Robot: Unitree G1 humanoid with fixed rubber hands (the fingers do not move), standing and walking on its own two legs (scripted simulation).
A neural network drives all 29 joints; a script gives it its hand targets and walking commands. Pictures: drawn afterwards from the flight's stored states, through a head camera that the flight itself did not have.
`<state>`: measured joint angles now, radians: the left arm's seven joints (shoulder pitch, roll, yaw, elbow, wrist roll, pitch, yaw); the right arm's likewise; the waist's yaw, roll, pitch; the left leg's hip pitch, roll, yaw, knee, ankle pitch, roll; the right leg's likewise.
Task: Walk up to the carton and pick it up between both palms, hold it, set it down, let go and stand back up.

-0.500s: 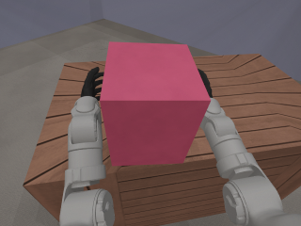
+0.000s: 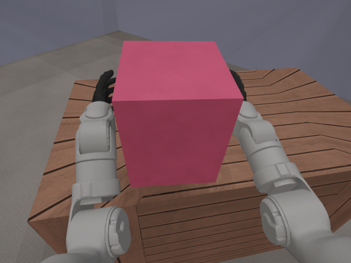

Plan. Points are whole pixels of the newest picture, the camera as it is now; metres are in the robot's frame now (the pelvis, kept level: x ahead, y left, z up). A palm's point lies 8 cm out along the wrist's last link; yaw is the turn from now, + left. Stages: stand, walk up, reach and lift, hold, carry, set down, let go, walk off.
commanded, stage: reach and lift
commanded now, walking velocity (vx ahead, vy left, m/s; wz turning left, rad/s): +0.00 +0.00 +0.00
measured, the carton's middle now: (172, 115) +0.38 +0.01 +0.18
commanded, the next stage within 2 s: hold in 0.68 s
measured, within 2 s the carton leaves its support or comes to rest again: neither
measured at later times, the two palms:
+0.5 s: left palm (105, 99) +0.38 +0.14 +0.23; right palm (242, 96) +0.38 -0.15 +0.23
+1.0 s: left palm (102, 92) +0.38 +0.15 +0.25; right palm (244, 86) +0.38 -0.15 +0.25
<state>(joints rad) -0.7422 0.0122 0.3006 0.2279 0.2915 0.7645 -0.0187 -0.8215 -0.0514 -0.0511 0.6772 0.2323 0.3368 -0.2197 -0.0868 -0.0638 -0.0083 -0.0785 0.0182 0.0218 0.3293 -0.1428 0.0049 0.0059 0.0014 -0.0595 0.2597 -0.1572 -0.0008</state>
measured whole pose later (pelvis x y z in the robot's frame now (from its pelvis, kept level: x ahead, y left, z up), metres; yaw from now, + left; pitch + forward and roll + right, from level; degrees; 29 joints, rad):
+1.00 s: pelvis +0.00 +0.00 +0.00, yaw +0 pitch -4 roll -1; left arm -0.81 0.04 0.31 0.25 0.23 0.87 0.01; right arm -0.94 -0.13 0.02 0.68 0.37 0.50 -0.28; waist -0.09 -0.03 -0.09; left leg -0.12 0.03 0.01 0.36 -0.16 0.00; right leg -0.03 0.02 -0.04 0.27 -0.16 -0.01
